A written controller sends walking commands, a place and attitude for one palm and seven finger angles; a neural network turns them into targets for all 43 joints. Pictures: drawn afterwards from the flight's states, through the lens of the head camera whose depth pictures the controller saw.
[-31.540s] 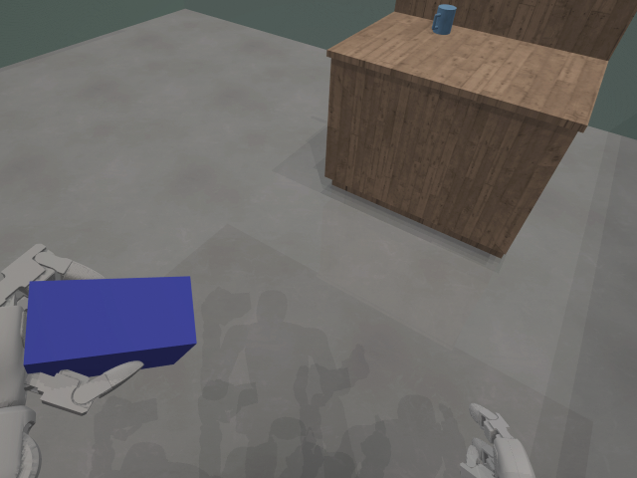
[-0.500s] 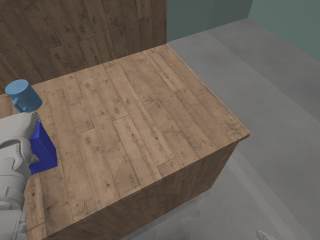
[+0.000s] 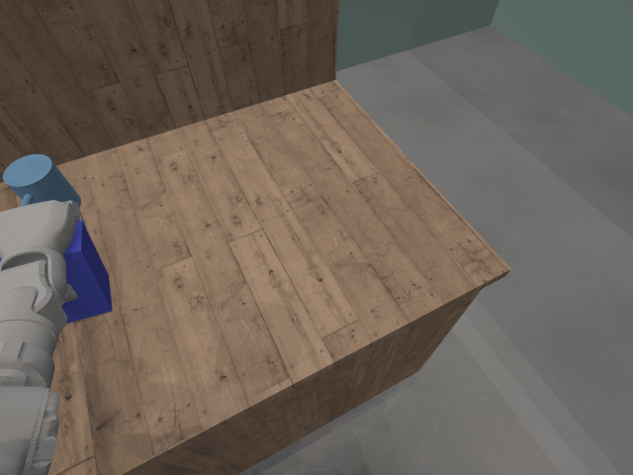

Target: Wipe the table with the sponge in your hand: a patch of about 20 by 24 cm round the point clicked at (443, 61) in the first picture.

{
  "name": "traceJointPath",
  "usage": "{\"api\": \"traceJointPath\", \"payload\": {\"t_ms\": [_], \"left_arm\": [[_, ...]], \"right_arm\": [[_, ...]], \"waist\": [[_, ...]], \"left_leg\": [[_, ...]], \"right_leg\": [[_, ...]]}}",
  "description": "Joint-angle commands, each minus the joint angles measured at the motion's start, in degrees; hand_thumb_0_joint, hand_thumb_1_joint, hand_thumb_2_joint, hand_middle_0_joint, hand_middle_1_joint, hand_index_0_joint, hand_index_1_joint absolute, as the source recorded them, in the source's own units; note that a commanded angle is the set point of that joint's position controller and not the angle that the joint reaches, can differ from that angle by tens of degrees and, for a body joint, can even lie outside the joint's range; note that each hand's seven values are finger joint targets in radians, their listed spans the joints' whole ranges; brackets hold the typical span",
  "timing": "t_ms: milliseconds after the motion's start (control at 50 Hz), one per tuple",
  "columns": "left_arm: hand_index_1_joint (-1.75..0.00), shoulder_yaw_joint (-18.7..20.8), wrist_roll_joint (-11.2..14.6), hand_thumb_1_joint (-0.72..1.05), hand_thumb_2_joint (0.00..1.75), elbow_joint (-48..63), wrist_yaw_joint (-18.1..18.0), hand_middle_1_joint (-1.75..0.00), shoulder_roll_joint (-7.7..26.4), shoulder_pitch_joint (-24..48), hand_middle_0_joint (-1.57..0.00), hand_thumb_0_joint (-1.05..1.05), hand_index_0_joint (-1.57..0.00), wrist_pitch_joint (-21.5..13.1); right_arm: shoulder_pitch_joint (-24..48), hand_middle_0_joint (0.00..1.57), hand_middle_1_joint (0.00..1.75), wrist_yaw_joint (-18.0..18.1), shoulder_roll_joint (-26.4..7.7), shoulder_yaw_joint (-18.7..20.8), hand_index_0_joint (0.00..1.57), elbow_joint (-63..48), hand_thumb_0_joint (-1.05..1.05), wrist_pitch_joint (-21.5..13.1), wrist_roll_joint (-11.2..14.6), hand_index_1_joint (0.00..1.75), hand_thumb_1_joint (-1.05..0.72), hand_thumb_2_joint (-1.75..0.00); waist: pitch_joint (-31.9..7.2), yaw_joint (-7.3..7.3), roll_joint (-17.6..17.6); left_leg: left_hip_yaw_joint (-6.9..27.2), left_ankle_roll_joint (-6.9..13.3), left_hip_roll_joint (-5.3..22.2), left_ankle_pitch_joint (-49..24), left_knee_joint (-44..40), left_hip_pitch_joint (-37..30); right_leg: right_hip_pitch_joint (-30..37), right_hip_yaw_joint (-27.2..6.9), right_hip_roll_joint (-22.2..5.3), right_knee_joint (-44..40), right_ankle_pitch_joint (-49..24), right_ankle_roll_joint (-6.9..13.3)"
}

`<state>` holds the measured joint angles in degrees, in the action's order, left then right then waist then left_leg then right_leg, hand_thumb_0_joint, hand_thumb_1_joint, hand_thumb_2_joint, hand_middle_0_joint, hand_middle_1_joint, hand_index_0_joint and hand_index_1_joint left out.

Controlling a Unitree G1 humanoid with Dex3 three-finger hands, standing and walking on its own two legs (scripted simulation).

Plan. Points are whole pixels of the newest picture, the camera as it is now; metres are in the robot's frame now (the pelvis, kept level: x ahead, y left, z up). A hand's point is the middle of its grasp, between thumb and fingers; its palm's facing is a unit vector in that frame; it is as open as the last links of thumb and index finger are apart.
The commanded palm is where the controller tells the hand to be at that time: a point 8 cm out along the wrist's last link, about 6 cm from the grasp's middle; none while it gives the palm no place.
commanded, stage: slide across to the middle lane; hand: left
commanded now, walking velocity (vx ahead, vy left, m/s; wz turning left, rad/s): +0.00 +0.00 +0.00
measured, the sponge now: (63, 286) +0.35 +0.39 -0.02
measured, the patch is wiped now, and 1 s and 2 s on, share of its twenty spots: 0.35 0.35 0.65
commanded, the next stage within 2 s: wipe back along the middle lane in 0.72 s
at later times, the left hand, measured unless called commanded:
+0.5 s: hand (92, 241) +0.39 +0.34 +0.03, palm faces -0.09 -0.02 -1.00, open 10.3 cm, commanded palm +0.38 +0.30 +0.08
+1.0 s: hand (117, 243) +0.39 +0.30 +0.03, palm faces -0.09 -0.01 -1.00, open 10.3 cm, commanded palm +0.36 +0.27 +0.07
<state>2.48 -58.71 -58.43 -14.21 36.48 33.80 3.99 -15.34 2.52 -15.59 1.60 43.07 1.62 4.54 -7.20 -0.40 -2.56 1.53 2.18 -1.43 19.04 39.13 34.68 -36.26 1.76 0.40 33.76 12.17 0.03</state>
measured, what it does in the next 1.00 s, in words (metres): stands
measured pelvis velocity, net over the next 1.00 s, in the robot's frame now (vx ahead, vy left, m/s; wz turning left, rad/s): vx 0.03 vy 0.00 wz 0.01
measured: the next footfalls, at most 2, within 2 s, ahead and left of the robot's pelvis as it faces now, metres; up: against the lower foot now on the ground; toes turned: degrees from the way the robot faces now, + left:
none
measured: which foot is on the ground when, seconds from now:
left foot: down 0.00-1.00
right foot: down 0.00-1.00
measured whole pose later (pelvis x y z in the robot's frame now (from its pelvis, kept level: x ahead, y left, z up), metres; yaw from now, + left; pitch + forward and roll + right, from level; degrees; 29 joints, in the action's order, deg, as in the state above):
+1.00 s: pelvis +0.03 +0.00 +0.01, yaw +0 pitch +10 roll -1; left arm -5.0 -56.6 -48.5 -16.4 23.1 30.1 17.9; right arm -10.4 1.5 -14.3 0.4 43.1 5.3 4.0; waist -6.6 -1.4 -3.0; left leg 1.7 2.0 -1.8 18.2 31.9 23.8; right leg -26.2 1.7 0.0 28.4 12.5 0.0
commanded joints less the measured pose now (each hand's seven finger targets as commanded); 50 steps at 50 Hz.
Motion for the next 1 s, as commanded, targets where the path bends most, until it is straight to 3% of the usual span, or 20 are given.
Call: {"api": "traceJointPath", "payload": {"t_ms": [0,40,100,140,200,240,300,340,400,440,500,660,720,740,780,840,860,900,940,980], "left_arm": [[-1.6,-1.6,2.0,0.1,1.3,10.5,-2.1,-1.6,4.8,16.0,-1.2,0.0,-1.2,-0.5],[-1.6,-0.5,3.8,0.1,1.3,11.0,-2.4,-1.6,4.7,16.3,-1.2,0.0,-1.2,-0.1],[-1.6,-1.6,3.6,0.1,1.3,9.7,-2.2,-1.6,5.0,17.7,-1.2,0.0,-1.2,1.8],[-1.6,-0.9,3.2,0.1,1.3,11.6,-1.9,-1.6,5.7,18.7,-1.2,0.0,-1.2,2.5],[-1.6,-4.7,2.1,0.1,1.3,12.2,-1.0,-1.6,1.8,17.3,-1.2,0.0,-1.2,3.7],[-1.6,-2.1,2.7,0.1,1.3,12.6,-0.7,-1.6,3.6,16.5,-1.2,0.0,-1.2,4.0],[-1.6,-4.2,3.1,0.1,1.3,14.8,-0.6,-1.6,0.3,13.6,-1.2,0.0,-1.2,4.4],[-1.6,-1.9,3.5,0.1,1.3,16.5,-0.9,-1.6,1.2,11.4,-1.2,0.0,-1.2,4.8],[-1.6,-5.3,2.9,0.1,1.3,18.6,-1.0,-1.6,-2.5,11.4,-1.2,0.0,-1.2,6.8],[-1.6,-2.3,2.9,0.1,1.3,18.4,-1.6,-1.6,0.5,11.8,-1.2,0.0,-1.2,8.3],[-1.6,-6.3,2.3,0.1,1.3,17.7,-1.7,-1.6,-3.2,15.4,-1.2,0.0,-1.2,10.3],[-1.6,-7.7,1.6,0.1,1.3,18.1,-0.7,-1.6,-5.3,15.6,-1.2,0.0,-1.2,11.5],[-1.6,-9.5,1.7,0.1,1.3,17.5,-0.7,-1.6,-7.9,16.0,-1.2,0.0,-1.2,11.6],[-1.6,-7.2,2.0,0.1,1.3,17.7,-1.0,-1.6,-6.0,16.1,-1.2,0.0,-1.2,11.5],[-1.6,-7.4,1.8,0.1,1.3,16.9,-1.2,-1.6,-5.8,16.2,-1.2,0.0,-1.2,11.9],[-1.6,-5.2,1.8,0.1,1.3,14.3,-1.7,-1.6,-4.1,13.0,-1.2,0.0,-1.2,12.8],[-1.6,-7.4,1.6,0.1,1.3,15.4,-1.7,-1.6,-6.0,13.6,-1.2,0.0,-1.2,12.8],[-1.6,-7.2,1.6,0.1,1.3,14.8,-2.0,-1.6,-6.6,10.0,-1.2,0.0,-1.2,13.3],[-1.6,-4.6,1.9,0.1,1.3,15.9,-2.3,-1.6,-4.3,8.1,-1.2,0.0,-1.2,13.6],[-1.6,-7.7,2.2,0.1,1.3,16.4,-2.2,-1.6,-7.8,7.6,-1.2,0.0,-1.2,14.2]], "right_arm": [[-0.5,0.2,0.3,0.8,-8.0,3.2,0.2,-4.9,0.0,-1.7,0.1,0.3,-0.9,-0.9],[0.6,0.2,0.3,1.0,-7.9,2.9,0.2,-4.6,0.0,-2.0,0.4,0.3,-0.9,-0.9],[1.0,0.2,0.3,1.1,-8.1,2.4,0.2,-4.1,0.0,-1.8,0.4,0.3,-0.9,-0.9],[2.0,0.2,0.3,1.2,-8.1,2.3,0.2,-4.0,0.0,-1.7,0.5,0.3,-0.9,-0.9],[2.0,0.2,0.3,0.8,-7.6,2.2,0.2,-4.5,0.0,-1.4,0.1,0.3,-0.9,-0.9],[2.8,0.2,0.3,1.0,-7.8,2.1,0.2,-4.5,0.0,-1.2,0.2,0.3,-0.9,-0.9],[3.3,0.2,0.3,0.6,-7.4,2.2,0.2,-5.4,0.0,-0.9,-0.1,0.3,-0.9,-0.9],[4.0,0.2,0.3,0.5,-7.5,2.4,0.2,-5.4,0.0,-0.7,-0.1,0.3,-0.9,-0.9],[4.8,0.2,0.3,-0.1,-7.2,2.4,0.2,-5.8,0.0,-0.2,-0.2,0.3,-0.9,-0.9],[5.6,0.2,0.3,0.0,-7.7,2.2,0.2,-5.8,0.0,0.2,-0.1,0.3,-0.9,-0.9],[6.0,0.2,0.3,-0.1,-7.2,2.0,0.2,-5.7,0.0,0.4,-0.1,0.3,-0.9,-0.9],[6.2,0.2,0.3,0.1,-7.0,2.0,0.2,-5.7,0.0,1.0,-0.7,0.3,-0.9,-0.9],[6.6,0.2,0.3,-0.1,-6.7,2.0,0.2,-5.6,0.0,1.4,-0.7,0.3,-0.9,-0.9],[6.6,0.2,0.3,0.0,-6.9,2.0,0.2,-5.5,0.0,1.4,-0.6,0.3,-0.9,-0.9],[6.8,0.2,0.3,0.1,-6.9,1.8,0.2,-5.6,0.0,1.5,-0.7,0.3,-0.9,-0.9],[7.4,0.2,0.3,0.1,-7.3,1.5,0.2,-5.5,0.0,1.7,-0.5,0.3,-0.9,-0.9],[7.5,0.2,0.3,0.1,-7.0,1.4,0.2,-5.9,0.0,1.7,-0.7,0.3,-0.9,-0.9],[7.9,0.2,0.3,-0.3,-6.8,1.4,0.2,-6.3,0.0,1.6,-0.7,0.3,-0.9,-0.9],[8.4,0.2,0.3,-0.3,-7.1,1.5,0.2,-6.6,0.0,1.6,-0.6,0.3,-0.9,-0.9],[9.0,0.2,0.3,-0.4,-6.7,1.4,0.2,-7.1,0.0,1.5,-0.4,0.3,-0.9,-0.9]], "waist": [[-15.8,2.99,1.0],[-15.1,2.68,1.4],[-13.1,3.06,2.1],[-14.5,2.58,0.8],[-14.5,2.66,0.1],[-14.4,1.95,0.4],[-16.0,1.44,0.7],[-17.1,0.64,0.5],[-16.4,1.16,1.1],[-15.5,0.7,2.0],[-13.5,1.88,1.9],[-18.2,1.38,-0.4],[-16.2,1.92,0.8],[-16.6,1.5,1.2],[-16.2,1.59,1.8],[-14.3,0.66,4.0],[-14.9,0.79,2.9],[-14.7,-0.04,3.6],[-15.3,-1.02,3.4],[-13.6,-0.3,3.5]], "left_leg": [[2.7,0.2,1.9,-11.7,-6.9,-11.1],[2.9,0.2,2.0,-11.5,-7.8,-11.2],[2.6,0.2,1.7,-11.2,-8.7,-11.0],[2.7,0.1,1.7,-13.5,-9.1,-12.6],[2.6,-0.4,1.7,-17.1,-8.9,-14.6],[2.5,-0.4,1.7,-18.9,-9.1,-14.8],[2.2,-0.7,1.5,-22.4,-8.7,-15.9],[2.4,-1.1,1.9,-27.5,-8.4,-17.2],[2.3,-1.3,2.0,-28.9,-8.3,-18.3],[2.5,-1.5,1.9,-29.3,-8.8,-17.5],[2.3,-1.4,1.8,-26.5,-9.4,-17.6],[2.7,-2.0,1.8,-31.9,-8.3,-20.9],[3.1,-2.3,2.1,-29.6,-8.6,-20.2],[3.4,-2.2,2.1,-30.4,-8.6,-20.0],[2.8,-2.0,1.8,-28.2,-8.9,-19.4],[2.6,-1.7,1.4,-23.7,-10.2,-16.4],[2.3,-1.6,1.2,-23.6,-10.2,-16.8],[2.0,-1.4,1.1,-22.5,-10.5,-16.0],[2.1,-1.4,1.0,-21.9,-10.8,-15.4],[1.5,-1.0,0.9,-20.3,-10.8,-15.5]], "right_leg": [[10.4,-0.6,0.9,-3.9,-4.2,3.0],[11.3,-1.0,0.8,-4.6,-4.4,3.1],[12.7,-0.7,0.5,-5.3,-4.7,2.9],[14.0,-1.0,0.5,-5.4,-6.0,3.2],[14.4,-0.4,0.6,-5.5,-8.5,3.3],[15.9,-0.8,0.6,-5.7,-10.4,3.6],[18.0,-0.5,0.4,-5.4,-14.4,3.4],[19.3,-0.8,0.4,-5.1,-17.9,3.6],[19.0,-0.3,0.3,-5.2,-18.9,3.3],[20.1,-0.5,0.3,-5.3,-19.7,3.6],[18.6,0.3,0.2,-5.7,-17.4,3.4],[19.4,0.4,0.2,-4.9,-19.2,3.8],[17.6,0.6,0.3,-5.2,-17.0,3.7],[18.4,0.5,0.3,-4.9,-17.4,3.9],[18.9,0.5,0.3,-5.3,-17.2,3.8],[20.3,0.1,0.2,-5.7,-15.7,3.8],[20.4,0.3,0.1,-5.6,-15.8,3.8],[21.1,0.1,0.1,-5.7,-15.6,3.8],[22.6,-0.4,0.0,-5.6,-15.7,4.0],[21.7,-0.3,0.0,-6.1,-15.1,3.8]]}}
